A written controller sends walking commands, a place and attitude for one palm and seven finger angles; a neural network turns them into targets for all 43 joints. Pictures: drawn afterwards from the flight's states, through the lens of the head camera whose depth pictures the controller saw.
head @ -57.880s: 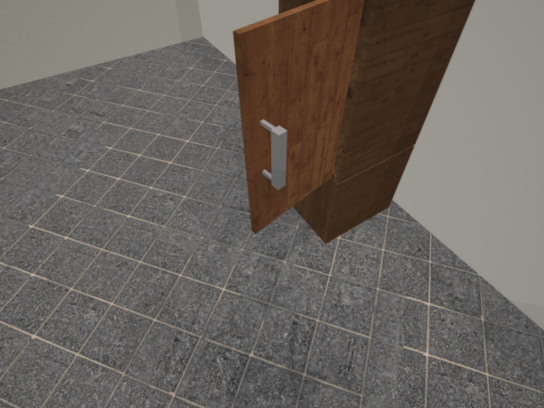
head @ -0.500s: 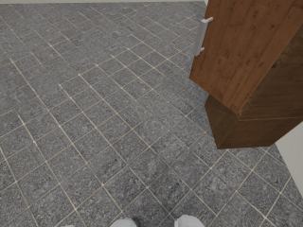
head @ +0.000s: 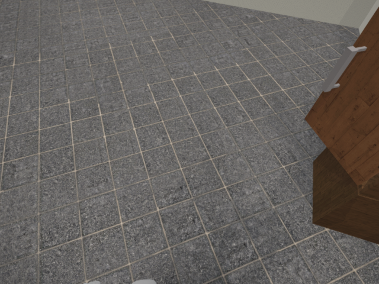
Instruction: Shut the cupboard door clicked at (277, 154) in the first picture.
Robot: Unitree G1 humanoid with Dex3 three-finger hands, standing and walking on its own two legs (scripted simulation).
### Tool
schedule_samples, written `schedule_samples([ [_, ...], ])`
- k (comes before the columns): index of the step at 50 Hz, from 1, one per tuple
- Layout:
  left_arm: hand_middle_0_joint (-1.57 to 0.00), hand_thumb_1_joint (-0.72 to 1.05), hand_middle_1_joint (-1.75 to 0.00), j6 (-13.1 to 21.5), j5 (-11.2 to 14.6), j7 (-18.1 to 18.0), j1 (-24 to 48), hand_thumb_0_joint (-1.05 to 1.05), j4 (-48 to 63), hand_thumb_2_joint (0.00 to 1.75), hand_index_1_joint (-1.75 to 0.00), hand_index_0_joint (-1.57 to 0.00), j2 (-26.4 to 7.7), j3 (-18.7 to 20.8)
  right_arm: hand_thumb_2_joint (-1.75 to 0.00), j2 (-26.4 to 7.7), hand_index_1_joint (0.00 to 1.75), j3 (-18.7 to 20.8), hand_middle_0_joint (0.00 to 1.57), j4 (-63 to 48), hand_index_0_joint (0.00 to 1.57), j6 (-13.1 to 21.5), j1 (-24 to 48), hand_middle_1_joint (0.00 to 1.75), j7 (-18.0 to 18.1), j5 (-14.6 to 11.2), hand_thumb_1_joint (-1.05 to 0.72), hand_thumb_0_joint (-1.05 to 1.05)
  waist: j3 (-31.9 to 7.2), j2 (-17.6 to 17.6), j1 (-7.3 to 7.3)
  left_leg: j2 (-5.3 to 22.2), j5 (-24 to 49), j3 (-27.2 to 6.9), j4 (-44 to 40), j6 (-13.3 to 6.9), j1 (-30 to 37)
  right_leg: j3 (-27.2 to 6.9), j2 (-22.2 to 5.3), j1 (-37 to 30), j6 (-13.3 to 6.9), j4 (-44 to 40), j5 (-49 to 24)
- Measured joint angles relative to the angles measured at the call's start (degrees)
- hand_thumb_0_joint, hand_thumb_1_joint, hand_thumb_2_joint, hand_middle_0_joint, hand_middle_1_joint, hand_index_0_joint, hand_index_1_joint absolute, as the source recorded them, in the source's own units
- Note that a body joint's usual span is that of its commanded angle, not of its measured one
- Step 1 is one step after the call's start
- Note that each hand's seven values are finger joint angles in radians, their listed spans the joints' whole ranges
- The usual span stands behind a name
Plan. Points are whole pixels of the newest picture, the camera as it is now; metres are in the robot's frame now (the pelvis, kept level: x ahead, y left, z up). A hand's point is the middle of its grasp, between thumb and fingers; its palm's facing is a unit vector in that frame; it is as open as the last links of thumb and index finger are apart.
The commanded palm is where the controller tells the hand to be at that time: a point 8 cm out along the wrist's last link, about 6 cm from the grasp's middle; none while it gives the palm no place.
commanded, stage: walk to a spot facing it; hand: left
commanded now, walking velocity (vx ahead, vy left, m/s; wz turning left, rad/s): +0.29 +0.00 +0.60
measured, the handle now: (343, 69) +0.79 -0.50 -0.02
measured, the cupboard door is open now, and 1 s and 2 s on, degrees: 36 36 36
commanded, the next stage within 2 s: turn to face it in 1.06 s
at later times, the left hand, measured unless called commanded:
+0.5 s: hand out of the picture +0.09 +0.17 -0.13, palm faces +0.30 -0.91 -0.29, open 7.4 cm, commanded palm none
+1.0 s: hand (88, 280) +0.14 +0.25 -0.18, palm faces +0.59 -0.78 -0.21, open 7.4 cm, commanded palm none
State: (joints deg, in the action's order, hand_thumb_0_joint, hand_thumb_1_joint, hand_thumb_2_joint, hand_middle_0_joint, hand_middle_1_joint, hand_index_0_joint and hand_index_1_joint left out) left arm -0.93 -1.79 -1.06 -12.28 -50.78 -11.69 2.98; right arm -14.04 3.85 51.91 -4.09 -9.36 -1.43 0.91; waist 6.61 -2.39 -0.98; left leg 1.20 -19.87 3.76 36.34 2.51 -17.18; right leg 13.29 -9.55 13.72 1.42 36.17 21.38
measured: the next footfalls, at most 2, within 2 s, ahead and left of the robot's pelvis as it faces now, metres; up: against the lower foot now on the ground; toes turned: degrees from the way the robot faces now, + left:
left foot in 0.02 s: +0.04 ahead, +0.13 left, +0.00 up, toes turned +4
right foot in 0.34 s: +0.15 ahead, -0.12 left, +0.00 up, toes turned +5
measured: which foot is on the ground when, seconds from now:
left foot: up 0.00-0.00, down 0.02-0.34, up 0.36-0.82, down 0.84-1.00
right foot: down 0.00-0.02, up 0.04-0.32, down 0.34-0.84, up 0.86-1.00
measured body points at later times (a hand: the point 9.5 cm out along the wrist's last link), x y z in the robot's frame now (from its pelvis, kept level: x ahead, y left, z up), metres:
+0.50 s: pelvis +0.10 -0.04 +0.01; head +0.13 -0.06 +0.46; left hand +0.07 +0.22 -0.11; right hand +0.20 -0.28 -0.15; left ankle +0.03 +0.10 -0.62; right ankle +0.11 -0.13 -0.73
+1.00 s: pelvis +0.24 +0.07 +0.00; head +0.27 +0.11 +0.44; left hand +0.11 +0.29 -0.16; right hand +0.47 -0.07 -0.13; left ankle +0.24 +0.15 -0.73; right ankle +0.28 -0.09 -0.63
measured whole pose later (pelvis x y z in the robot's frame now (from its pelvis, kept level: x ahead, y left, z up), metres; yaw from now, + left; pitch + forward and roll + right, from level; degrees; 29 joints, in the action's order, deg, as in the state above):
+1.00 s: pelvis +0.24 +0.07 +0.00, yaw +34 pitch -1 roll +0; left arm -0.1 -2.0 0.4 -16.2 -55.5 -12.0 4.4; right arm -11.8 1.3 51.5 2.1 -8.0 0.2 1.5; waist 6.6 -1.8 1.3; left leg -2.9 -14.0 6.6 33.2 -5.7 -19.0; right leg 3.1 -9.0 27.3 2.4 71.5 20.8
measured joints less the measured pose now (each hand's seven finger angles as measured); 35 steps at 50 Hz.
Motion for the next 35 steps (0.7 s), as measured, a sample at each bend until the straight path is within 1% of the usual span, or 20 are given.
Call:
schedule_samples([
  [1,-0.21,0.9,-0.3,-0.25,0.26,0.18,-0.62,0.01,0.02,0.9,-0.3,-0.2,-0.25,0.2,-0.9,-0.13,0.3,-0.18,0.2,-0.42,0.2,0.66,-0.1,0.3,-0.05,0.19,-0.9,0.0,-0.58,0.19,0.02,0.07,3.36,-0.69,-3.26,-1.25,1.09,0.25,-0.36,1.52,0.43,3.02,1.25],
  [2,-0.21,0.9,-0.3,-0.82,0.35,0.29,-0.62,0.01,-0.4,0.9,-0.3,-0.2,-0.98,0.45,-0.9,0.41,0.3,-0.31,0.2,-0.41,0.2,1.22,0.24,0.3,0.1,0.37,-0.9,0.0,-0.48,-0.8,0.21,-0.7,3.42,-0.88,-2.08,-2.07,0.32,-1.83,-0.6,3.54,0.9,7.72,5.07],
  [3,-0.21,0.9,-0.3,-1.58,0.28,0.36,-0.64,0.01,-0.88,0.9,-0.3,-0.2,-1.68,0.71,-0.9,0.95,0.3,-0.65,0.2,-0.44,0.2,1.63,0.41,0.3,0.21,0.56,-0.9,0.0,-0.37,-1.5,0.58,-1.09,2.42,-0.95,-0.97,-2.51,0.03,-4.44,0.08,5.7,1.01,12.79,8.13],
  [4,-0.21,0.9,-0.3,-2.25,0.13,0.48,-0.77,0.01,-1.36,0.9,-0.3,-0.2,-2.25,0.99,-0.9,1.45,0.3,-1.0,0.2,-0.56,0.2,1.99,0.19,0.3,0.36,0.74,-0.9,0.0,-0.58,-1.84,0.77,-1.23,1.66,-1.13,-0.92,-2.68,0.22,-6.33,0.96,7.67,0.98,17.02,9.02],
  [6,-0.2,0.9,-0.3,-2.94,-0.06,0.92,-0.76,0.01,-2.19,0.9,-0.3,-0.2,-2.9,1.47,-0.9,2.1,0.3,-1.43,0.2,-0.91,0.2,2.6,-1.12,0.3,0.85,1.02,-0.9,0.0,-1.44,-1.43,0.57,-1.28,1.7,-2.32,-2.62,-2.59,0.97,-8.37,2.5,10.96,1.03,22.64,6.97],
  [7,-0.2,0.9,-0.3,-2.92,-0.07,1.24,-0.67,0.01,-2.31,0.9,-0.3,-0.2,-3.06,1.6,-0.9,2.24,0.3,-1.57,0.2,-0.86,0.2,2.84,-1.83,0.3,1.07,1.07,-0.9,0.0,-1.76,-0.91,0.46,-1.27,2.22,-3.07,-3.86,-2.5,1.54,-9.04,3.07,12.12,1.07,23.79,5.39],
  [8,-0.2,0.9,-0.3,-2.71,-0.06,1.58,-0.57,0.01,-2.24,0.9,-0.3,-0.2,-3.15,1.67,-0.9,2.3,0.3,-1.69,0.2,-0.65,0.2,3.0,-2.5,0.3,1.24,1.09,-0.9,0.0,-2.0,-0.34,0.38,-1.27,2.86,-3.81,-5.15,-2.42,2.19,-9.56,3.48,12.96,1.17,23.87,3.98],
  [10,-0.2,0.91,-0.3,-2.14,0.0,2.12,-0.3,0.01,-1.74,0.9,-0.3,-0.2,-3.21,1.7,-0.9,2.28,0.3,-1.81,0.2,-0.03,0.2,3.14,-3.82,0.3,1.41,1.1,-0.9,0.0,-2.41,0.76,0.29,-1.32,3.84,-5.14,-7.44,-2.35,3.5,-10.34,3.94,13.77,1.42,21.43,1.95],
  [14,-0.2,0.91,-0.3,-1.12,0.14,2.75,0.42,0.01,-0.35,0.9,-0.3,-0.2,-3.02,1.57,-0.9,1.83,0.3,-1.58,0.21,1.53,0.2,2.84,-5.97,0.3,1.33,1.15,-0.9,0.0,-2.99,2.7,-0.11,-1.5,3.7,-7.56,-9.09,-1.86,5.21,-10.67,4.71,12.09,1.73,10.31,-0.2],
  [16,-0.2,0.91,-0.3,-0.27,0.12,2.99,0.36,0.01,0.41,0.9,-0.3,-0.2,-2.95,1.5,-0.9,1.51,0.3,-1.3,0.21,2.28,0.2,2.39,-6.87,0.3,1.23,1.08,-0.9,0.0,-3.33,3.58,-0.27,-1.5,1.88,-8.85,-7.18,-1.57,5.12,-9.98,5.71,9.19,1.86,3.57,-2.11],
  [17,-0.2,0.9,-0.3,0.47,0.03,3.08,-0.02,0.01,0.99,0.9,-0.3,-0.2,-3.16,1.41,-0.9,1.44,0.3,-1.13,0.21,2.55,0.2,2.15,-7.52,0.3,1.2,0.89,-0.9,0.0,-3.82,3.57,-0.26,-1.82,-0.49,-9.46,-4.54,-1.91,4.2,-9.75,6.03,7.15,1.57,-0.4,-2.03],
  [18,-0.2,0.9,-0.3,1.32,-0.29,2.84,-0.12,0.01,1.26,0.9,-0.3,-0.2,-3.02,1.34,-0.9,1.22,0.3,-0.86,0.21,3.07,0.2,1.91,-7.76,0.3,1.24,0.57,-0.9,0.0,-3.98,3.83,-0.03,-2.15,-4.82,-9.73,0.87,-2.44,2.2,-9.16,6.0,6.92,0.22,-0.58,-4.37],
  [19,-0.2,0.9,-0.3,1.8,-0.32,2.41,-0.18,0.01,1.37,0.9,-0.3,-0.2,-2.54,1.13,-0.9,0.89,0.3,-0.55,0.21,3.68,0.2,1.5,-7.65,0.3,1.25,0.49,-0.9,0.0,-3.89,4.31,0.12,-2.57,-7.88,-9.78,8.46,-2.86,-0.6,-8.05,5.77,6.7,-1.09,0.55,-4.53],
  [20,-0.2,0.9,-0.3,2.02,-0.22,2.05,-0.55,0.01,1.34,0.9,-0.3,-0.2,-1.96,0.92,-0.9,0.55,0.3,-0.27,0.21,4.09,0.2,1.12,-7.46,0.3,1.12,0.61,-0.9,0.0,-3.93,4.63,0.2,-2.96,-8.39,-9.34,16.04,-3.12,-3.59,-6.96,5.43,5.88,-1.98,0.66,-4.05],
  [22,-0.2,0.9,-0.3,2.29,-0.1,1.41,-2.16,0.01,0.71,0.9,-0.3,-0.2,-0.9,0.77,-0.9,0.16,0.3,0.19,0.2,4.46,0.2,0.96,-6.74,0.3,0.72,0.98,-0.9,0.01,-4.39,4.26,0.49,-2.93,-5.04,-7.01,27.48,-3.06,-8.83,-5.75,4.73,3.5,-2.71,-1.7,-3.66],
  [24,-0.2,0.9,-0.3,2.47,-0.01,1.04,-3.92,0.01,-0.68,0.9,-0.3,-0.2,0.13,0.61,-0.9,-0.05,0.3,0.46,0.2,4.1,0.2,1.29,-5.84,0.3,0.18,1.12,-0.9,0.01,-4.77,3.8,0.06,-1.52,0.32,-4.87,32.78,-2.4,-12.58,-4.38,4.34,0.35,-2.73,-5.95,-4.67],
  [27,-0.2,0.9,-0.3,3.21,0.07,0.92,-6.02,0.01,-2.61,0.9,-0.3,-0.2,1.65,0.06,-0.9,-0.01,0.3,0.64,0.2,3.14,0.2,1.84,-4.57,0.3,-0.38,0.87,-0.9,0.01,-4.68,3.35,-0.66,0.56,5.74,-3.37,32.93,-1.6,-16.08,-1.43,4.14,-4.23,-2.64,-11.66,-5.67],
  [29,-0.2,0.9,-0.3,3.78,0.02,0.79,-7.1,0.01,-3.54,0.9,-0.3,-0.2,2.67,-0.29,-0.9,0.17,0.3,0.57,0.2,2.79,0.2,1.87,-3.43,0.3,-0.61,0.78,-0.91,0.01,-4.05,3.04,-0.6,1.57,6.99,-2.58,30.41,-1.37,-17.41,0.64,4.14,-6.77,-2.5,-14.05,-5.61],
  [32,-0.2,0.9,-0.3,4.33,-0.09,0.67,-8.5,0.01,-4.81,0.9,-0.3,-0.2,4.01,-0.75,-0.9,0.51,0.3,0.25,0.2,2.55,0.2,1.61,-1.33,0.3,-0.89,0.75,-0.91,0.01,-2.71,2.77,0.16,2.48,7.53,-1.12,24.64,-1.5,-18.19,3.75,4.24,-10.01,-2.0,-15.83,-4.5],
  [35,-0.2,0.9,-0.3,4.46,-0.2,0.66,-10.0,0.01,-5.96,0.9,-0.3,-0.2,4.73,-0.94,-0.9,1.05,0.3,-0.34,0.2,2.21,0.2,1.47,1.28,0.3,-1.28,0.79,-0.91,0.01,-1.28,2.42,1.36,2.85,7.48,0.9,17.32,-2.13,-17.57,6.61,4.27,-12.76,-1.16,-16.14,-2.54],
])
